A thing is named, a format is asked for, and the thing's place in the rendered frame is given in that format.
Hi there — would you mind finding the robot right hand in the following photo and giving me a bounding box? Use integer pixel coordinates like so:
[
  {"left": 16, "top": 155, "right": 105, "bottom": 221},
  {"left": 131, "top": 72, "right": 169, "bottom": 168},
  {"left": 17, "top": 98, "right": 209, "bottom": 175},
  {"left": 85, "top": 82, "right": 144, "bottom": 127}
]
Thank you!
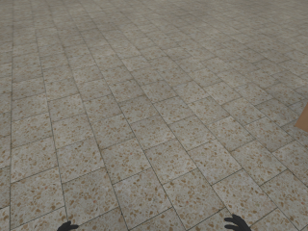
[{"left": 224, "top": 214, "right": 251, "bottom": 231}]

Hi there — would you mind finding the pedestal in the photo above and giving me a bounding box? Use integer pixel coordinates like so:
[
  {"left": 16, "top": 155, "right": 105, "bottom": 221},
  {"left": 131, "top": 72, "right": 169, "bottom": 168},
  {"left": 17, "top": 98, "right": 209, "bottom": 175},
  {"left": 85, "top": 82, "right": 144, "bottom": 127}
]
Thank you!
[{"left": 295, "top": 102, "right": 308, "bottom": 133}]

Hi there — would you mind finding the robot left hand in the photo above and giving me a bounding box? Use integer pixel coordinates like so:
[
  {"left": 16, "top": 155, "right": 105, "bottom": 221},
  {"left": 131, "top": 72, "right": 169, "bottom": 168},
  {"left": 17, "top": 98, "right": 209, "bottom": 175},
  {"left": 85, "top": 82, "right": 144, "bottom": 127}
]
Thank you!
[{"left": 57, "top": 220, "right": 79, "bottom": 231}]

